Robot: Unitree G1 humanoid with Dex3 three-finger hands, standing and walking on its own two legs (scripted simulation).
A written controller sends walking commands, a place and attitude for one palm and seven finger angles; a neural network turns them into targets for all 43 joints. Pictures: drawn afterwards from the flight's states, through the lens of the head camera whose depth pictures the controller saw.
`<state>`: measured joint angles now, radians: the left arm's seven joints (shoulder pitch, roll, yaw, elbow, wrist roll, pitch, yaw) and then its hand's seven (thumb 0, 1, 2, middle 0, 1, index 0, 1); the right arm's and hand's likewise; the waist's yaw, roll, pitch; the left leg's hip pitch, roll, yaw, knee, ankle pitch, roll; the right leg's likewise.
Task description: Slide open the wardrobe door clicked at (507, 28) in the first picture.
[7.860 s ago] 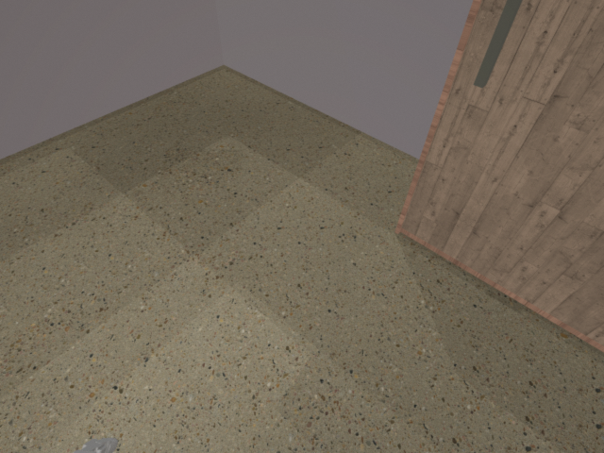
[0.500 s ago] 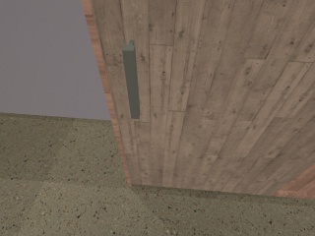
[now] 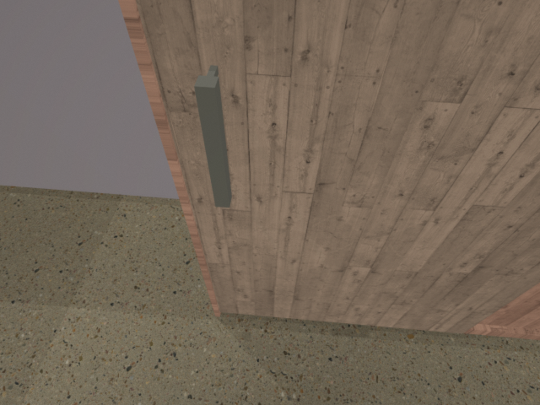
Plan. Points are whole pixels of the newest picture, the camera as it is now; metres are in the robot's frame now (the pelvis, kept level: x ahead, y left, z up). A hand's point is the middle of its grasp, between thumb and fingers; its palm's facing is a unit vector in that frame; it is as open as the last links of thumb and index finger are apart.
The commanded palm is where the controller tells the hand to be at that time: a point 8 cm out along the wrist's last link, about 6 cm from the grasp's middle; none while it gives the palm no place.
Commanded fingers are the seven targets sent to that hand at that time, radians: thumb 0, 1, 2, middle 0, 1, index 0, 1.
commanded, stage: come to a stop and stand still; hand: left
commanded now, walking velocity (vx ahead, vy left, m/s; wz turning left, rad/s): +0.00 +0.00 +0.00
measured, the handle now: (219, 144) +0.48 +0.12 +0.12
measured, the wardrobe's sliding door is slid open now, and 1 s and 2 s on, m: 0.00 0.00 0.00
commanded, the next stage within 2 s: look again from close up in 1.08 s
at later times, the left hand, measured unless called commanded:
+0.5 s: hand out of the picture -0.02 +0.22 -0.17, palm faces +0.01 -0.98 -0.22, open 7.3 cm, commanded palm none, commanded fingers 0.00 0.90 0.90 -0.20 -0.30 -0.20 -0.30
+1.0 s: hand out of the picture -0.05 +0.19 -0.17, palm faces +0.01 -0.99 -0.15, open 7.3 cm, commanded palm none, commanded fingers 0.00 0.90 0.90 -0.20 -0.30 -0.20 -0.30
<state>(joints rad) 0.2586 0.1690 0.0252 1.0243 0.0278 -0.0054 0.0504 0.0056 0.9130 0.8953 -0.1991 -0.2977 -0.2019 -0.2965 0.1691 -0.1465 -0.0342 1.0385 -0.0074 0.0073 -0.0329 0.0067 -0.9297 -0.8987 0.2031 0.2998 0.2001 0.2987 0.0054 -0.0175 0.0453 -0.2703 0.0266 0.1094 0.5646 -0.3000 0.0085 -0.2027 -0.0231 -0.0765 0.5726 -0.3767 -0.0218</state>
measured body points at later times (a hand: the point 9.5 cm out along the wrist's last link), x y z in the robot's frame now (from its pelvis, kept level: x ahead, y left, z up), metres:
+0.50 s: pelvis -0.05 +0.04 +0.00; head -0.05 +0.04 +0.45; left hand -0.02 +0.27 -0.15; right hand -0.04 -0.20 -0.15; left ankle +0.00 +0.11 -0.73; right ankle -0.05 -0.10 -0.73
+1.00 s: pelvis -0.03 +0.04 +0.01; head -0.03 +0.05 +0.46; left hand -0.05 +0.24 -0.16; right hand -0.02 -0.19 -0.14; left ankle +0.00 +0.11 -0.73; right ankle -0.05 -0.10 -0.73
